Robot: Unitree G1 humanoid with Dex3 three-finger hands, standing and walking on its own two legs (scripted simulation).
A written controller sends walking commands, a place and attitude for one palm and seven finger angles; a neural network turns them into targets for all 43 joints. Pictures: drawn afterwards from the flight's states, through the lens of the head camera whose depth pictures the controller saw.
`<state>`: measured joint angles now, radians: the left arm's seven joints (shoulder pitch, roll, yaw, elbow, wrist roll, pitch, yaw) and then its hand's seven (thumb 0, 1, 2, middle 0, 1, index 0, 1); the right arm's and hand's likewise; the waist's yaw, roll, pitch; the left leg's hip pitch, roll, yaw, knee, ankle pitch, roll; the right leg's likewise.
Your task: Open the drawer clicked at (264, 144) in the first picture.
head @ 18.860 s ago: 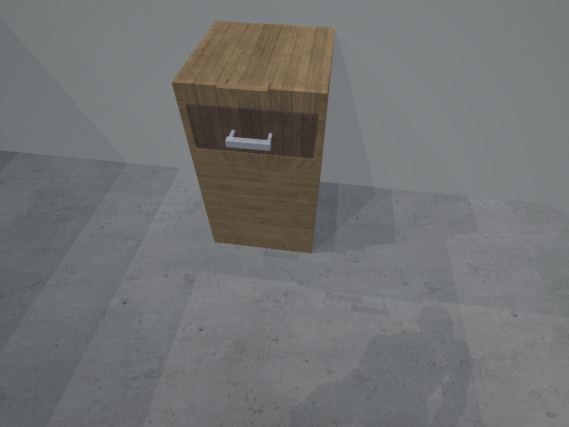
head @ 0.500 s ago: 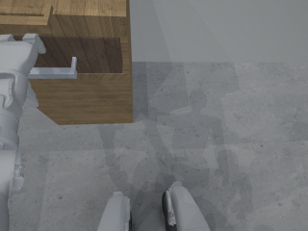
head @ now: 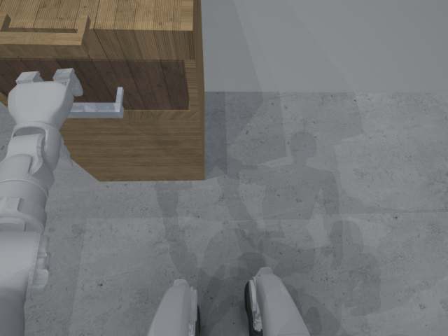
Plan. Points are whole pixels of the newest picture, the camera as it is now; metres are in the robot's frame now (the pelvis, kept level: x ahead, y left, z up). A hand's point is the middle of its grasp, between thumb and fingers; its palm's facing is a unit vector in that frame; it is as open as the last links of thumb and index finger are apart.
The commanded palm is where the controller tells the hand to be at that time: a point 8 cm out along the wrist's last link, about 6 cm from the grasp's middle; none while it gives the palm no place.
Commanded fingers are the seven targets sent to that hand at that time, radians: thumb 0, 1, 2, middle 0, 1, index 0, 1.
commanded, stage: re-aim the fingers above the handle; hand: left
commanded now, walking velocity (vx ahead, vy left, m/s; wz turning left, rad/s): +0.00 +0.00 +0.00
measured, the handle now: (89, 101) +0.56 +0.26 -0.06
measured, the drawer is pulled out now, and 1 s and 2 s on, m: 0.00 0.00 0.00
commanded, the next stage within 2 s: lower the fingers behind the handle in 1.70 s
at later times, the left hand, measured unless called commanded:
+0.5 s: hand (65, 128) +0.48 +0.28 -0.02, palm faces -0.19 +0.01 -0.98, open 13.7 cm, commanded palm +0.50 +0.27 +0.04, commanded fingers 0.00 -0.50 0.30 -0.30 -1.20 -0.30 -1.20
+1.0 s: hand (55, 127) +0.48 +0.29 -0.01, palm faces -0.21 +0.01 -0.98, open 13.8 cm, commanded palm +0.50 +0.28 +0.04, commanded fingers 0.00 -0.50 0.30 -0.30 -1.20 -0.30 -1.20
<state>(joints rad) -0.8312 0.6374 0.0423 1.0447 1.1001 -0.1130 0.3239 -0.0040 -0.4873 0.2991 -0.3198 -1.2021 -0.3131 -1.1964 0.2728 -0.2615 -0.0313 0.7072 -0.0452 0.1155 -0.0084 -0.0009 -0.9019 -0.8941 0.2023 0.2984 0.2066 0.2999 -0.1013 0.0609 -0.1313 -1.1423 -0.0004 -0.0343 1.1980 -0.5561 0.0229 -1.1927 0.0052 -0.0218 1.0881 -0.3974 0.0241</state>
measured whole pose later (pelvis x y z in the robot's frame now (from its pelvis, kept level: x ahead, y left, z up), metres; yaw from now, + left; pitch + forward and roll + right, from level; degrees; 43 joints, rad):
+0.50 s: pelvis -0.02 -0.01 -0.01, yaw +0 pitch +29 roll -2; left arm -0.85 0.70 0.07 1.08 1.10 -0.20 0.23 0.00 -0.49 0.30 -0.32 -1.20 -0.33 -1.22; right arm 0.31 -0.28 -0.01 0.70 -0.03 0.08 -0.05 0.00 -0.90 -0.89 0.20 0.30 0.21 0.30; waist -0.14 0.05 -0.13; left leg -1.19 0.00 -0.02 1.21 -0.53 0.02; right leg -1.25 0.01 -0.01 1.12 -0.38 0.02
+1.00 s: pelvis -0.02 +0.00 -0.01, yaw +0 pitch +29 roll -3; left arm -0.87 0.74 0.06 1.06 1.09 -0.25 0.16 0.00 -0.49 0.30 -0.32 -1.20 -0.33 -1.22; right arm 0.33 -0.27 0.00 0.70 -0.02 0.07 -0.06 0.00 -0.90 -0.89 0.20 0.30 0.21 0.30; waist -0.13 0.05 -0.14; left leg -1.21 -0.01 -0.03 1.23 -0.53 0.02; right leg -1.26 0.00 -0.02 1.12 -0.37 0.02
